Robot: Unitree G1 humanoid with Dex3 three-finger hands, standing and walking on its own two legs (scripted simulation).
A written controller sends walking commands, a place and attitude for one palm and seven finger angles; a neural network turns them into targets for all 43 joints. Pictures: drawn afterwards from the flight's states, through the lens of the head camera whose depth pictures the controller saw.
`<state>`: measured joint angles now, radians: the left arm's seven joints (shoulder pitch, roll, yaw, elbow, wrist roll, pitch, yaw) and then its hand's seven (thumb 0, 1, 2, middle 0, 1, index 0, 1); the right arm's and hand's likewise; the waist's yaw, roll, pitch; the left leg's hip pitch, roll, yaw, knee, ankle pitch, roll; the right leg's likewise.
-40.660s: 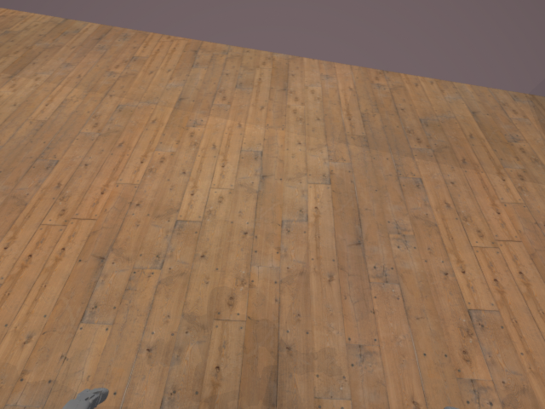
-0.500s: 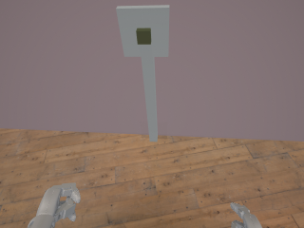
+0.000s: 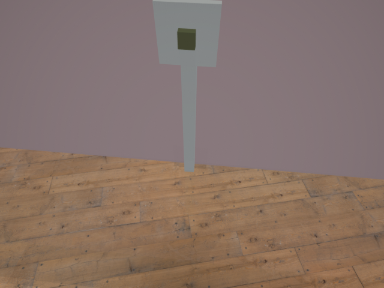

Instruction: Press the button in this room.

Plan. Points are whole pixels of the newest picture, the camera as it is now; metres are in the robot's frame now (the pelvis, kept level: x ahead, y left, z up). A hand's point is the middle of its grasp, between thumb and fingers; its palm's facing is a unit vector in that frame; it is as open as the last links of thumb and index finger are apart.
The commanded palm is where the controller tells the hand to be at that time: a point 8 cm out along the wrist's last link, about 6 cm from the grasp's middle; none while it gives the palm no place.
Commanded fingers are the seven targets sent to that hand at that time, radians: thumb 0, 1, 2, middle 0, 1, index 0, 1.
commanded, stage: let the arm hang, fingers relaxed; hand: left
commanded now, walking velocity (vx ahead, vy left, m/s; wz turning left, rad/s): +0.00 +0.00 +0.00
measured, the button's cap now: (186, 38) +0.83 +0.07 +0.10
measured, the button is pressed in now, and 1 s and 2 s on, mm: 0 0 0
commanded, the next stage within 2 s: stand and wait in 0.44 s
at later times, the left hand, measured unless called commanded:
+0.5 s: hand out of the picture +0.01 +0.16 -0.18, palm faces +0.03 -0.98 -0.19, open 7.3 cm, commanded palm none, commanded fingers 0.00 0.90 0.90 -0.20 -0.30 -0.20 -0.30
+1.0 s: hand out of the picture +0.02 +0.15 -0.18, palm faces +0.03 -0.98 -0.20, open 7.3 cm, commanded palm none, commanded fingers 0.00 0.90 0.90 -0.20 -0.30 -0.20 -0.30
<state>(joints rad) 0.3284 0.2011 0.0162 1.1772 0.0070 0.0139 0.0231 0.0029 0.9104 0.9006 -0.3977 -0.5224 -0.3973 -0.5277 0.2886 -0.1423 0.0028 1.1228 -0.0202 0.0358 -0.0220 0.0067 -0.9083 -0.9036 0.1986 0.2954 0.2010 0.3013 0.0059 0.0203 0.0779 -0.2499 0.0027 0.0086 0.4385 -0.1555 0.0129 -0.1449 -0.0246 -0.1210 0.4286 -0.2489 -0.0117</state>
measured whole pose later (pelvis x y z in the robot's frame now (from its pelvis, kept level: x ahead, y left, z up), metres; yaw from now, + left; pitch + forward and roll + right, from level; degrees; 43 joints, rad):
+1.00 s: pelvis +0.02 -0.02 +0.00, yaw -1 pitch -2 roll +0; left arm 0.26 0.15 0.02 1.16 0.00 -0.01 0.03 0.00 0.91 0.90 -0.20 -0.30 -0.20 -0.30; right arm 0.24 -0.14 -0.01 1.14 -0.02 0.02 -0.04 0.01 -0.91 -0.90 0.20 0.30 0.20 0.30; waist 0.00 0.01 0.07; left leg -0.20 0.03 0.01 0.42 -0.18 -0.02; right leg -0.10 0.00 -0.12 0.40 -0.27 -0.04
